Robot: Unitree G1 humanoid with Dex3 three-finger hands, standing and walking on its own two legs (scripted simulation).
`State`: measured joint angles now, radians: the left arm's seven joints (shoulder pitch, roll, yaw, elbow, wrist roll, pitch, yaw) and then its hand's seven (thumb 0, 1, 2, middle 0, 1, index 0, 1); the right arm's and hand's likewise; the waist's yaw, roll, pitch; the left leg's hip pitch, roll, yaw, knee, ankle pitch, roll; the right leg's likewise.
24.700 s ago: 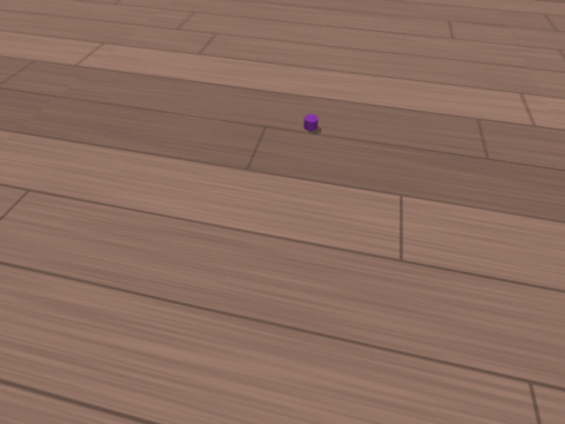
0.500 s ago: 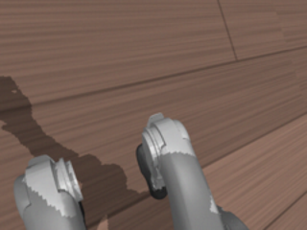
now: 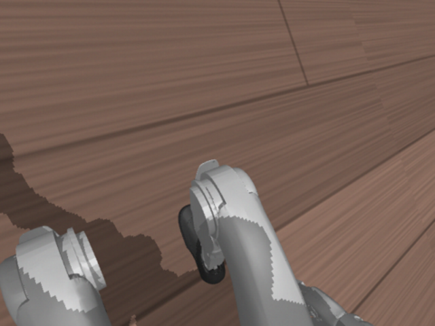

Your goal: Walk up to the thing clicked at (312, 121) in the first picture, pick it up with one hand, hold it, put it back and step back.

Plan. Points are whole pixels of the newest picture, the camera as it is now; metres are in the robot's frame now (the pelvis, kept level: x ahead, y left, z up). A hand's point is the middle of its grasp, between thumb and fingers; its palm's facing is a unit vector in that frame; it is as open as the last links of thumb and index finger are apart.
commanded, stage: rest palm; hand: left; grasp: from above
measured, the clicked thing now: out of the picture +0.49 +0.30 -0.27
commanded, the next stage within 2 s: close in 0.60 s
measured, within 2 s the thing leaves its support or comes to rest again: neither
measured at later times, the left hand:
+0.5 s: hand out of the picture +0.47 +0.28 -0.24, palm faces -0.43 -0.13 -0.89, open 14.0 cm
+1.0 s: hand out of the picture +0.47 +0.30 -0.25, palm faces -0.45 -0.16 -0.88, open 13.7 cm
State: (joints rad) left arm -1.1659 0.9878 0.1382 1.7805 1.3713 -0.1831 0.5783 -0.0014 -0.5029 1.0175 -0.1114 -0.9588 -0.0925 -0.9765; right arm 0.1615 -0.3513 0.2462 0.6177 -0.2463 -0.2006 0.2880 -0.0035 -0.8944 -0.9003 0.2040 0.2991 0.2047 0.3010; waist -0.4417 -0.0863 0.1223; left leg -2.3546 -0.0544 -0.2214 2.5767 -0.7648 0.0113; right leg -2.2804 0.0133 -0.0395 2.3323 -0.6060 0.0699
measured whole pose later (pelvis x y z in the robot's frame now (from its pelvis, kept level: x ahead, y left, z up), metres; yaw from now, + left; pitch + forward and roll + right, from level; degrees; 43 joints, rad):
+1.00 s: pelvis +0.00 +0.00 +0.01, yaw -2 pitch +29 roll -18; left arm -1.17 1.05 0.08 1.78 1.33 -0.21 0.58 0.00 -0.51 1.09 -0.13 -1.02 -0.09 -1.06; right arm 0.16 -0.37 0.32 0.59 -0.25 -0.23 0.29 0.00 -0.90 -0.90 0.20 0.30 0.20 0.30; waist -0.45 -0.12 0.17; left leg -2.33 -0.05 -0.26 2.57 -0.76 0.01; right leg -2.24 0.01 -0.08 2.29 -0.59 0.07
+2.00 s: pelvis -0.01 +0.00 +0.01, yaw -2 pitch +28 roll -18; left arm -1.18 1.08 0.07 1.76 1.33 -0.22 0.57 -0.02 -0.07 0.74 -0.36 -0.99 -0.50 -0.95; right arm 0.16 -0.37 0.34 0.57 -0.24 -0.22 0.26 0.00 -0.90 -0.90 0.20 0.30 0.20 0.30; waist -0.46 -0.13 0.19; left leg -2.33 -0.04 -0.26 2.56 -0.75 0.02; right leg -2.23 0.01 -0.09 2.27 -0.57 0.07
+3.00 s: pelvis +0.00 +0.00 +0.02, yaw +1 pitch +34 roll -15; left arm -1.03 0.85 0.05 1.42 1.25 -0.16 0.32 -0.01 -0.09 0.69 -0.46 -0.86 -0.62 -0.81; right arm 0.22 -0.35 0.17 0.63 -0.17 -0.10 0.26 0.00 -0.90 -0.90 0.20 0.30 0.21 0.30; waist -0.33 -0.01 -0.01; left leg -2.36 -0.06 -0.19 2.49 -0.73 0.02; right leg -2.28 -0.03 -0.04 2.27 -0.59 0.04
